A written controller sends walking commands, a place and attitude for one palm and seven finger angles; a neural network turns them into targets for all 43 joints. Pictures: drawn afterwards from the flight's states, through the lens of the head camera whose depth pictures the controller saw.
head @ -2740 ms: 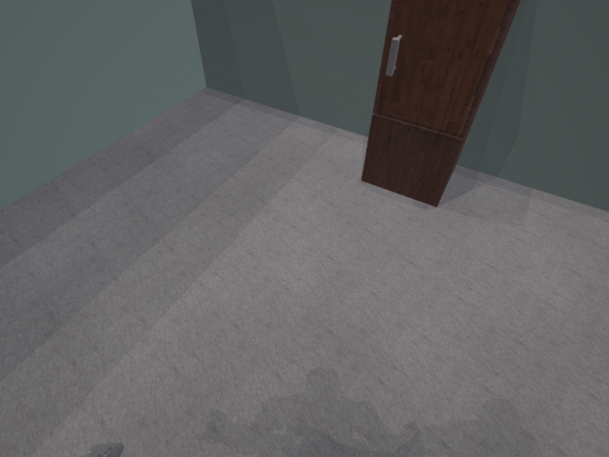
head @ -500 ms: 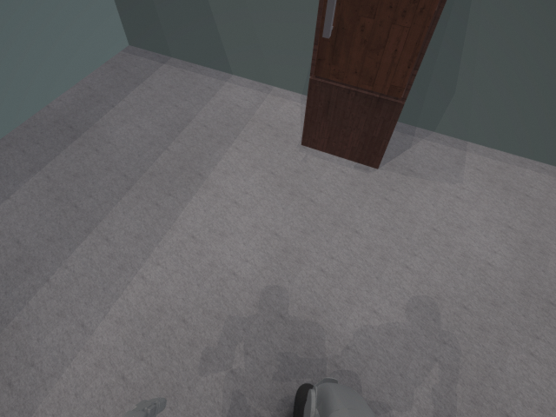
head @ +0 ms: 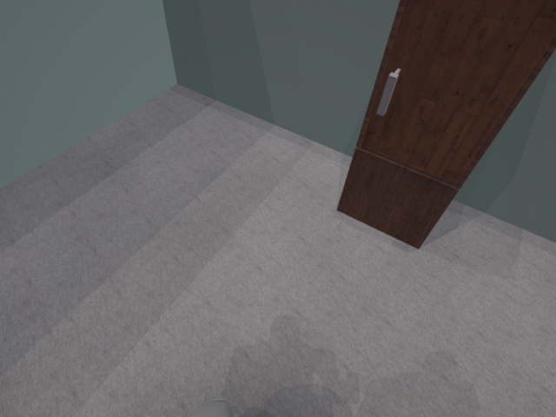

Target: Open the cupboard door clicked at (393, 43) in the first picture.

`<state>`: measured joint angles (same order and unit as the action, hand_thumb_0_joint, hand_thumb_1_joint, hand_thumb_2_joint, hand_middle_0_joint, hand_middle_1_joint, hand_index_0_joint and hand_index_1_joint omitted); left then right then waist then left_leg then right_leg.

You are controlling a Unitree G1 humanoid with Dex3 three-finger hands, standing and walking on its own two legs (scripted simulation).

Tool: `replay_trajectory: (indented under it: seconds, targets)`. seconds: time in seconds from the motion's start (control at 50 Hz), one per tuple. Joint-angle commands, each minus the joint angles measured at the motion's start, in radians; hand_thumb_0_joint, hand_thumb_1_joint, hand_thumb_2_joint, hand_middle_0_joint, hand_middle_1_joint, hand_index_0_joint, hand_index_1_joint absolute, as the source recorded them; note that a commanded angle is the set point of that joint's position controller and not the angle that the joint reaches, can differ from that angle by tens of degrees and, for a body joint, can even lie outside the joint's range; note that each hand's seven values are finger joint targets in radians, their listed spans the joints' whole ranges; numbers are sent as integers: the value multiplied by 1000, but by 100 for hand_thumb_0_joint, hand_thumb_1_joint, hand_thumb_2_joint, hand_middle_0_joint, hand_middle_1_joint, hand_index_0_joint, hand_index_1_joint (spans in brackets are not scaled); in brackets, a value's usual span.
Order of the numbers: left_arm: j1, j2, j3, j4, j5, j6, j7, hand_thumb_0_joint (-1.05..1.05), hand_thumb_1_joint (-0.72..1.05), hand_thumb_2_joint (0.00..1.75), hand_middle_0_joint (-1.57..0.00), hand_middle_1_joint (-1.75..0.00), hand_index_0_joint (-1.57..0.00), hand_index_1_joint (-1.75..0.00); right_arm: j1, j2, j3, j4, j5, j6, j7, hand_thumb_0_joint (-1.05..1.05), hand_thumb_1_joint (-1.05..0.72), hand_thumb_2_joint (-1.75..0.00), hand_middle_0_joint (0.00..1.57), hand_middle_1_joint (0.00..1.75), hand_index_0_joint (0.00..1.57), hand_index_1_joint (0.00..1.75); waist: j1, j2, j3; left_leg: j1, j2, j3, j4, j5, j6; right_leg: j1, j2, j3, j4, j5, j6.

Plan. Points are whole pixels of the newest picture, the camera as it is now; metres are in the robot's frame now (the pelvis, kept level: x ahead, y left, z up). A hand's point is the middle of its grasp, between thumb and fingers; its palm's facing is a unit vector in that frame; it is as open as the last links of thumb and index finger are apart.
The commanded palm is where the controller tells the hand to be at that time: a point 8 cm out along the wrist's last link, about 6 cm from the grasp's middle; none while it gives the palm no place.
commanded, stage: walk to a spot facing it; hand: left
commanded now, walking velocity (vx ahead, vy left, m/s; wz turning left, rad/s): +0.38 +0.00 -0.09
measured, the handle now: (389, 91) +1.07 -0.25 -0.08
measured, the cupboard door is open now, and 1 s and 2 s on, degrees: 0 0 0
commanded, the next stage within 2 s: turn to face it in 0.28 s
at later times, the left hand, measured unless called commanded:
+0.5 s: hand (215, 313) +0.32 +0.15 -0.16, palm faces -0.18 -0.96 -0.23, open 7.4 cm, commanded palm none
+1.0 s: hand (252, 288) +0.37 +0.09 -0.15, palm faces -0.25 -0.94 -0.22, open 7.4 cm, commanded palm none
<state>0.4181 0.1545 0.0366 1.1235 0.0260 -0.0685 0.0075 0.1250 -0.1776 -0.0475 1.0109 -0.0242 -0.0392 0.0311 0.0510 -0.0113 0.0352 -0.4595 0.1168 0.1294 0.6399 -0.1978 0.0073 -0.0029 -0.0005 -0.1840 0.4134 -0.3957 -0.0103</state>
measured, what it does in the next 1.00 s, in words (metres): walks ahead, turning right: left foot, then right foot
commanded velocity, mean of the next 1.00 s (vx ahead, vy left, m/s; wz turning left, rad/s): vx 0.09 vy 0.00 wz -0.37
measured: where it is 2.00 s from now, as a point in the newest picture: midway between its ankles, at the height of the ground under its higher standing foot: (316, 366)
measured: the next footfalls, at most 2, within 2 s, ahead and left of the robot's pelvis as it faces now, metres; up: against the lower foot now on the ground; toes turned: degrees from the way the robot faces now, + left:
left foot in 0.02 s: +0.15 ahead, +0.12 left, +0.00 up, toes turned +10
right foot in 0.54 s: +0.34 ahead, -0.16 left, +0.00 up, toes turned -21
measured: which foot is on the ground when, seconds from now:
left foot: up 0.00-0.00, down 0.02-0.54, up 0.56-1.00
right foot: down 0.00-0.04, up 0.06-0.52, down 0.54-1.00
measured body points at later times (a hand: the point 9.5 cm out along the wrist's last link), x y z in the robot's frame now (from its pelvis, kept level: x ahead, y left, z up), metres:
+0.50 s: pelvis +0.19 -0.02 +0.00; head +0.21 -0.05 +0.45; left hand +0.32 +0.20 -0.14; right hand +0.09 -0.22 -0.17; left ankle +0.11 +0.11 -0.73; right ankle +0.30 -0.15 -0.71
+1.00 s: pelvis +0.25 -0.07 +0.01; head +0.26 -0.09 +0.46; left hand +0.39 +0.14 -0.13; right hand +0.26 -0.33 -0.14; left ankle +0.29 +0.09 -0.69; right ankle +0.30 -0.14 -0.73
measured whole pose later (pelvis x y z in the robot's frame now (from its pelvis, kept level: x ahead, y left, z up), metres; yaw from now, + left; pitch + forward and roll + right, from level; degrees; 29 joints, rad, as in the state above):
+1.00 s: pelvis +0.25 -0.07 +0.01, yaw -20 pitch +1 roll +1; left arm 0.22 0.16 0.06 0.98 0.03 0.02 0.01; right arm 0.16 -0.21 -0.05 0.98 -0.02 0.04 -0.02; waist 0.03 0.02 0.00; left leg -0.39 0.08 0.03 0.86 -0.38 -0.06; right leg -0.32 0.07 -0.05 0.41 -0.11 -0.11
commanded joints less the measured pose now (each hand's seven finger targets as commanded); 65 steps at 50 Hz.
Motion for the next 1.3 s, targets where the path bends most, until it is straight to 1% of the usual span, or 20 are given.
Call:
replay_trajectory:
  seconds: [0.0,0.02,0.08,0.18,0.4,0.44,0.48,0.5,0.52,0.54,0.6,0.66,0.82,1.0,1.06,1.08,1.12,1.14,1.2,1.28]
  targets:
    - [46,103,23,-47,-19,-17,1,0,90,90,-20,-30,-20,-30,375,-201,-49,51,-20,-38,-30,0,-90,-90,20,30,20,30,-183,208,-195,643,171,-266,-193,88,117,-367,-95,22,513,404,-25]
    - [25,78,11,-82,-21,-23,-7,0,90,90,-20,-30,-20,-30,464,-273,-62,73,-9,-32,-37,0,-90,-90,20,30,20,30,-194,356,-245,766,374,-542,-300,208,218,-577,2,56,807,-155,-5]
    - [-104,80,27,-85,-9,-7,-9,0,90,90,-20,-30,-20,-30,280,-146,-31,41,1,-37,-49,0,-90,-90,20,30,20,30,-133,93,-22,476,311,-354,-375,127,172,-659,-119,177,918,2,-13]
    - [-16,4,33,-59,6,53,-16,0,90,90,-20,-30,-20,-30,214,-48,-14,36,1,-57,-57,0,-90,-90,20,30,20,30,-32,100,41,261,203,-66,-448,148,108,-565,-135,169,800,154,17]
    - [-277,35,42,-184,-2,70,-37,0,90,90,-20,-30,-20,-30,278,-117,-27,62,-4,-34,-61,0,-90,-90,20,30,20,30,-76,130,123,402,231,101,-367,377,106,-563,-107,65,315,215,13]
    - [-245,54,43,-184,-1,65,-34,0,90,90,-20,-30,-20,-30,279,-132,-32,59,-4,-23,-61,0,-90,-90,20,30,20,30,-60,131,90,416,235,125,-252,519,90,-467,-65,36,269,188,-7]
    - [-75,94,55,-140,5,51,-31,0,90,90,-20,-30,-20,-30,238,-156,-36,40,3,-16,-59,0,-90,-90,20,30,20,30,25,109,-20,389,204,171,-8,585,47,-235,-16,3,175,259,-23]
    - [20,177,72,-115,10,33,-24,0,90,90,-20,-30,-20,-30,254,-134,-33,29,12,-12,-50,0,-90,-90,20,30,20,30,67,-28,-113,239,152,187,248,372,-4,-13,-106,102,114,472,-55]
    - [81,300,99,-110,4,21,-11,0,90,90,-20,-30,-20,-30,307,-55,-20,0,22,-13,-48,0,-90,-90,20,30,20,30,58,-308,-254,-40,-30,146,594,-379,-66,206,-414,558,64,909,-189]
    - [91,316,99,-117,-25,30,4,0,90,90,-20,-30,-20,-30,260,-83,-20,-25,28,2,-62,0,-90,-90,20,30,20,30,61,-244,-309,-40,-35,-32,714,-457,-58,155,-464,613,-6,1013,-261]
    - [-145,215,71,-179,-21,45,20,0,90,90,-20,-30,-20,-30,193,-74,-18,-18,13,24,-59,0,-90,-90,20,30,20,30,-16,-92,-141,-63,38,-111,710,-250,-62,-108,-348,460,-78,625,-204]
    - [-231,174,57,-194,-13,44,21,0,90,90,-20,-30,-20,-30,248,-54,-15,9,0,57,-57,0,-90,-90,20,30,20,30,-82,-59,-99,13,30,-103,598,-150,-70,-283,-267,319,-122,520,-141]
    - [-198,175,61,-192,-6,63,9,0,90,90,-20,-30,-20,-30,146,-81,-20,-39,-5,78,-53,0,-90,-90,20,30,20,30,-54,-83,-56,-27,-9,-112,403,-125,-79,-284,-220,399,-207,127,-126]
    - [-148,203,72,-183,2,75,9,0,90,90,-20,-30,-20,-30,89,-86,-8,-73,13,56,-62,0,-90,-90,20,30,20,30,-13,-94,-78,92,-62,-112,69,-241,-42,-194,-237,522,-185,240,-183]
    - [-183,200,70,-178,-5,81,12,0,90,90,-20,-30,-20,-30,205,-74,-3,-33,18,44,-69,0,-90,-90,20,30,20,30,-62,-65,-121,270,-78,-95,-168,-114,-24,-228,-197,483,-135,250,-137]
    - [-188,178,63,-177,-11,81,9,0,90,90,-20,-30,-20,-30,248,-78,-1,-13,16,36,-73,0,-90,-90,20,30,20,30,-76,-41,-138,386,-64,-91,-273,-67,-13,-285,-145,439,-114,157,-93]
    - [-195,98,45,-197,-24,83,-8,0,90,90,-20,-30,-20,-30,243,-192,-20,-29,-7,34,-73,0,-90,-90,20,30,20,30,-85,270,-29,411,233,-453,-497,-367,103,-562,40,220,166,-53,2]
    - [-231,121,52,-210,-11,83,-12,0,90,90,-20,-30,-20,-30,186,-212,-21,-61,-6,40,-73,0,-90,-90,20,30,20,30,-80,256,53,270,331,-528,-558,-441,161,-578,28,190,364,-63,12]
    - [-165,126,66,-164,11,86,-31,0,90,90,-20,-30,-20,-30,116,-145,-1,-59,-3,13,-76,0,-90,-90,20,30,20,30,-25,129,66,251,187,-311,-508,-222,130,-573,-2,216,625,47,23]
    - [-212,89,44,-168,4,65,-37,0,90,90,-20,-30,-20,-30,254,-133,-7,0,-2,-10,-72,0,-90,-90,20,30,20,30,-76,138,51,439,161,-231,-452,12,142,-655,-42,165,565,73,36]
